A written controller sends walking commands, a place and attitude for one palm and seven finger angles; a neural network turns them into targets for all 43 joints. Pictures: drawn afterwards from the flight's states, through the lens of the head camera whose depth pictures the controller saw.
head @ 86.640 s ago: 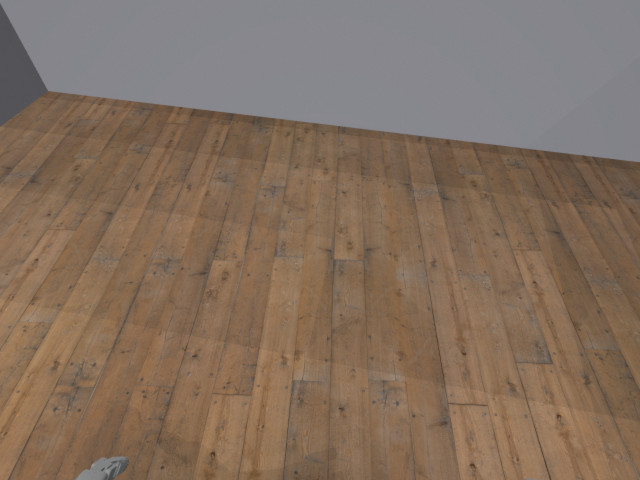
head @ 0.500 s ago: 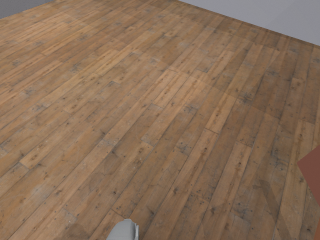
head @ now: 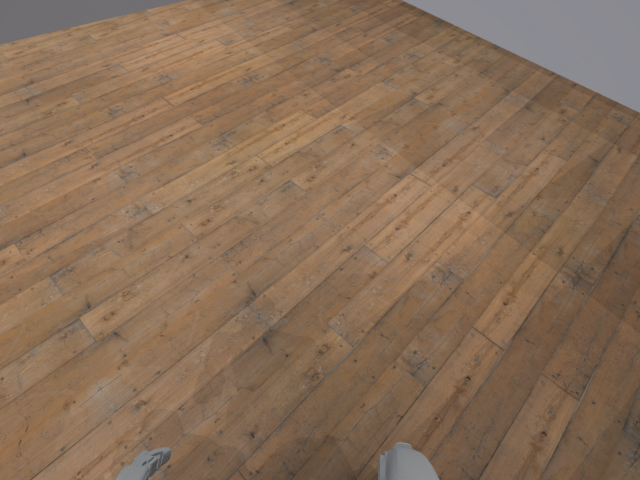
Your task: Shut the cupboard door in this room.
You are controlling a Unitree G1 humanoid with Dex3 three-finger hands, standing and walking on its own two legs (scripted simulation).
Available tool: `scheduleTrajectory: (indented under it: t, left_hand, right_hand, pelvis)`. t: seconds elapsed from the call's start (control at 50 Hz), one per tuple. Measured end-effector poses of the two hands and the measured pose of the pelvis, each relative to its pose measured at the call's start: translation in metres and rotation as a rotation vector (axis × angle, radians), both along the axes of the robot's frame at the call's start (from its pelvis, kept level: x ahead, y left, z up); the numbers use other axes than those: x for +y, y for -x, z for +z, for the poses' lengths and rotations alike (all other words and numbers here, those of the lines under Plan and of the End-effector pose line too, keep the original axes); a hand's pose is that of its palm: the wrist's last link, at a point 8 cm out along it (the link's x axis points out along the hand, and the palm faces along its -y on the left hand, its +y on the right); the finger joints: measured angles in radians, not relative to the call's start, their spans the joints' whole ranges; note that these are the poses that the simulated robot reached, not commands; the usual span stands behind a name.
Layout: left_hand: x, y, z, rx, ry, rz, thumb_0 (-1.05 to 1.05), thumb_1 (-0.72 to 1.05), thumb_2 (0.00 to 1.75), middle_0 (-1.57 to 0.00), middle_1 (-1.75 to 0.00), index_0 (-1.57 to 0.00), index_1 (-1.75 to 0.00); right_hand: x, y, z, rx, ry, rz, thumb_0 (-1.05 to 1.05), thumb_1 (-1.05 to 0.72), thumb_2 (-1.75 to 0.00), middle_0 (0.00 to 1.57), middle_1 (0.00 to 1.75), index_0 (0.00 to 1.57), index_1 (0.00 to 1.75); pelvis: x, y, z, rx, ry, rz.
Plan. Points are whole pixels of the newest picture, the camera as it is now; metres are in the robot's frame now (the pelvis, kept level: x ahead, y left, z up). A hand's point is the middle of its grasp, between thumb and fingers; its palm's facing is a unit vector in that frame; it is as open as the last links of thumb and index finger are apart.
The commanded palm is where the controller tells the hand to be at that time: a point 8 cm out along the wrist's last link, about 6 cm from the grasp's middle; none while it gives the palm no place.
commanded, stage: turn to face it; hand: left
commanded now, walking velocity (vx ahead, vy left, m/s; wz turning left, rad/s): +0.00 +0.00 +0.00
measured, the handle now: out of the picture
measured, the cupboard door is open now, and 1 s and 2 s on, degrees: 42 42 42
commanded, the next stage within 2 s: none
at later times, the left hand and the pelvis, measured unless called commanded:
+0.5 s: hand (227, 452) +0.18 +0.15 -0.17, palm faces -0.05 -0.97 -0.22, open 7.3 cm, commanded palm none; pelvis +0.12 -0.04 +0.00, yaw -8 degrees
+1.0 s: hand (268, 349) +0.34 +0.10 -0.16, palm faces -0.43 -0.86 -0.28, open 7.4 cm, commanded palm none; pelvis +0.13 -0.04 -0.02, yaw -28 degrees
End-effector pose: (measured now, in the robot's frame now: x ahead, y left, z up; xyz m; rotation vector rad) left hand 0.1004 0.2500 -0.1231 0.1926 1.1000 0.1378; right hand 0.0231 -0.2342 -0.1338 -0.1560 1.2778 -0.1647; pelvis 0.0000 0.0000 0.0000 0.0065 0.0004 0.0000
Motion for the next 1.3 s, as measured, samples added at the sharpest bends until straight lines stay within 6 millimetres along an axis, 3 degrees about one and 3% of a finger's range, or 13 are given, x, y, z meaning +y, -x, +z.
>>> scheduleTrajectory:
  t: [0.1,0.18,0.3,0.48,0.6,0.7,0.8,0.88,0.98,1.04,1.1,1.3]
  left_hand:
    - [-0.03,-0.073,0.008,-0.075,-0.007,-0.046,0.01,0.91,0.9,-0.2,-0.3,-0.19,-0.3]
    - [-0.057,-0.106,-0.002,-0.085,-0.017,-0.065,0.0,0.91,0.9,-0.2,-0.3,-0.2,-0.3]
    - [-0.084,-0.091,-0.009,0.064,0.018,-0.024,0.0,0.92,0.9,-0.21,-0.3,-0.2,-0.3]
    - [-0.06,-0.077,-0.015,0.205,-0.002,-0.019,-0.01,0.93,0.9,-0.21,-0.3,-0.2,-0.3]
    - [-0.035,-0.093,-0.032,0.233,0.018,-0.056,0.0,0.91,0.9,-0.21,-0.3,-0.2,-0.3]
    - [-0.026,-0.132,-0.024,0.197,0.018,-0.138,0.01,0.91,0.9,-0.2,-0.3,-0.2,-0.3]
    - [-0.031,-0.175,-0.014,0.142,0.001,-0.232,0.01,0.91,0.9,-0.2,-0.3,-0.2,-0.3]
    - [-0.051,-0.209,-0.008,0.103,-0.023,-0.33,0.01,0.91,0.9,-0.2,-0.3,-0.19,-0.3]
    - [-0.092,-0.245,-0.005,0.022,-0.06,-0.458,0.01,0.91,0.9,-0.2,-0.3,-0.19,-0.3]
    - [-0.112,-0.251,-0.002,-0.011,-0.072,-0.506,0.01,0.91,0.9,-0.2,-0.3,-0.2,-0.3]
    - [-0.123,-0.248,0.001,0.007,-0.074,-0.536,0.0,0.91,0.9,-0.2,-0.3,-0.2,-0.3]
    - [-0.132,-0.254,-0.016,0.089,-0.02,-0.63,0.01,0.9,0.9,-0.21,-0.3,-0.2,-0.3]
  right_hand:
    - [-0.014,0.003,-0.011,0.108,-0.028,-0.054,0.01,-0.91,-0.9,0.2,0.3,0.2,0.3]
    - [-0.032,-0.009,-0.032,0.166,-0.047,-0.089,0.01,-0.91,-0.9,0.2,0.3,0.2,0.3]
    - [-0.048,-0.06,-0.022,0.126,-0.032,-0.102,0.01,-0.91,-0.9,0.19,0.3,0.2,0.3]
    - [-0.048,-0.145,-0.005,-0.054,0.001,-0.103,0.01,-0.91,-0.9,0.19,0.3,0.2,0.3]
    - [-0.036,-0.172,0.006,-0.17,0.06,-0.131,0.01,-0.91,-0.9,0.2,0.3,0.2,0.3]
    - [-0.031,-0.156,0.019,-0.159,0.09,-0.167,0.01,-0.91,-0.9,0.2,0.3,0.2,0.3]
    - [-0.035,-0.127,0.02,-0.126,0.098,-0.254,0.01,-0.9,-0.9,0.2,0.3,0.2,0.3]
    - [-0.043,-0.092,0.012,-0.092,0.089,-0.346,0.01,-0.9,-0.9,0.2,0.3,0.2,0.3]
    - [-0.058,-0.041,-0.014,-0.03,0.06,-0.461,0.01,-0.9,-0.9,0.2,0.3,0.2,0.3]
    - [-0.066,-0.018,-0.024,0.024,0.058,-0.51,0.01,-0.91,-0.9,0.2,0.3,0.2,0.3]
    - [-0.069,-0.009,-0.017,0.032,0.064,-0.544,0.01,-0.91,-0.9,0.2,0.3,0.2,0.3]
    - [-0.052,-0.018,0.005,-0.045,0.108,-0.62,0.01,-0.91,-0.9,0.19,0.3,0.2,0.3]
  pelvis:
    - [-0.021,-0.043,-0.003,-0.006,-0.014,0.009]
    - [-0.04,-0.078,-0.018,-0.019,-0.015,-0.014]
    - [-0.051,-0.102,-0.006,-0.011,-0.005,-0.04]
    - [-0.044,-0.121,-0.002,0.02,0.005,-0.13]
    - [-0.021,-0.133,-0.011,0.018,0.022,-0.202]
    - [-0.014,-0.137,-0.003,-0.004,0.035,-0.271]
    - [-0.014,-0.14,0.001,-0.011,0.047,-0.345]
    - [-0.021,-0.139,-0.002,-0.013,0.045,-0.406]
    - [-0.041,-0.135,-0.017,-0.011,0.02,-0.471]
    - [-0.044,-0.13,-0.02,-0.008,0.028,-0.501]
    - [-0.044,-0.128,-0.013,-0.008,0.017,-0.534]
    - [-0.031,-0.141,-0.009,0.014,0.004,-0.644]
